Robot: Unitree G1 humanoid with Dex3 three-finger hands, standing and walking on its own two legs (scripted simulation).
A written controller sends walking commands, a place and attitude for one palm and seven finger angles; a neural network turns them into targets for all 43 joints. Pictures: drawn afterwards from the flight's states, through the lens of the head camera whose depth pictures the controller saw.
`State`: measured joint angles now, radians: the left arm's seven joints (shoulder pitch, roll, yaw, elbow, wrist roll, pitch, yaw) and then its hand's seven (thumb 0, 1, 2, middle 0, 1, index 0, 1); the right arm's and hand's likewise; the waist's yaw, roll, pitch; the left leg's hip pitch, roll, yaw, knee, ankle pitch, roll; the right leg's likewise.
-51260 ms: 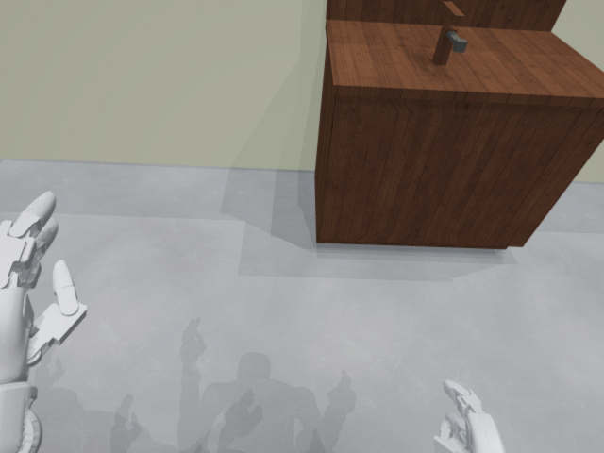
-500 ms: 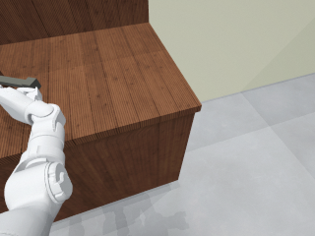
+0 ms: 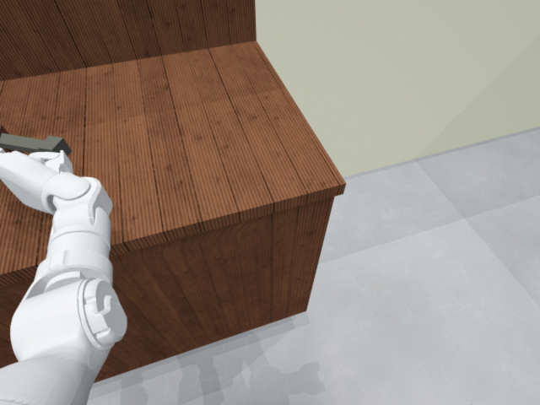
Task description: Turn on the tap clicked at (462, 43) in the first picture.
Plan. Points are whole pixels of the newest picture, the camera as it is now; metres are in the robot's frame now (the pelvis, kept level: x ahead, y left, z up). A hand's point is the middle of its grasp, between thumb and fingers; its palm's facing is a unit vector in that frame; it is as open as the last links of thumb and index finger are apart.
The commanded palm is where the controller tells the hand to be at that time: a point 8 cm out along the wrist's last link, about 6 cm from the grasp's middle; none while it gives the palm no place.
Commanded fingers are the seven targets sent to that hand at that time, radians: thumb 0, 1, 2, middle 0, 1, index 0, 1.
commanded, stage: lift the hand up off the lever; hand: left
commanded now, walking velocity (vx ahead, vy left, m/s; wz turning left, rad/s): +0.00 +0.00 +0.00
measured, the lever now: (55, 149) +0.48 +0.32 +0.12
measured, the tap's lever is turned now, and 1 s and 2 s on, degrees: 59 59 59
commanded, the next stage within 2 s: draw the hand back beside the body in 1.40 s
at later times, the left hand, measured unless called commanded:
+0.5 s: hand (63, 156) +0.45 +0.30 +0.13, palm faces +0.88 -0.47 -0.06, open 8.5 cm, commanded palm +0.44 +0.31 +0.18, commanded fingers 0.00 0.90 0.90 -0.15 -0.15 -0.15 -0.15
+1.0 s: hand (58, 155) +0.45 +0.30 +0.14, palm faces +0.87 -0.49 -0.04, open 8.4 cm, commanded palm +0.43 +0.31 +0.20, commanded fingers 0.00 0.90 0.90 -0.15 -0.15 -0.15 -0.15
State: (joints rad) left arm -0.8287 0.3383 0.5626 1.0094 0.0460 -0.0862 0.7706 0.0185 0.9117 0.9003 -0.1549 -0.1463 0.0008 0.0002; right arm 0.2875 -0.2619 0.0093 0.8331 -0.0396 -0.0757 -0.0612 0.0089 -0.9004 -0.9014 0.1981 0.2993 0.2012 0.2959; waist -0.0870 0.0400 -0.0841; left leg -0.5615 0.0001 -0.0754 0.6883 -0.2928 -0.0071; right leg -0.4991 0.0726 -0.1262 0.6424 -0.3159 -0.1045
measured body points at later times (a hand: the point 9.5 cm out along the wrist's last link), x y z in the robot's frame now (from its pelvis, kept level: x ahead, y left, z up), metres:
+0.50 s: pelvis +0.00 +0.00 +0.00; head +0.04 -0.01 +0.45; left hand +0.40 +0.32 +0.14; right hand +0.06 -0.27 -0.13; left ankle +0.03 +0.14 -0.72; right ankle +0.00 -0.05 -0.72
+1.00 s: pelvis -0.01 +0.00 +0.00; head +0.02 +0.00 +0.45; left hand +0.40 +0.32 +0.14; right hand +0.05 -0.26 -0.12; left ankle +0.03 +0.14 -0.72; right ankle +0.00 -0.05 -0.72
